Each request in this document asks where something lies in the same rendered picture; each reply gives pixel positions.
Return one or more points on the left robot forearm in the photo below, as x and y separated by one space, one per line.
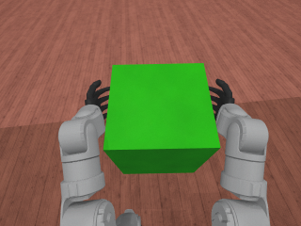
79 152

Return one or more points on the robot left shin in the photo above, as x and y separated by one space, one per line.
129 211

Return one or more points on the right robot forearm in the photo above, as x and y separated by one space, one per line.
245 154

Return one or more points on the robot right hand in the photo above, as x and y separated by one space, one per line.
225 95

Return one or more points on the robot right upper arm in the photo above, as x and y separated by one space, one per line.
231 212

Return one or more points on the carton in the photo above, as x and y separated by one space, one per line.
160 118

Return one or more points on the robot left upper arm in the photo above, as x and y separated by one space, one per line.
99 212

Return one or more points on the left robot thigh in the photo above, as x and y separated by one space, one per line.
128 219

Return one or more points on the robot left hand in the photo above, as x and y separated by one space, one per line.
93 95

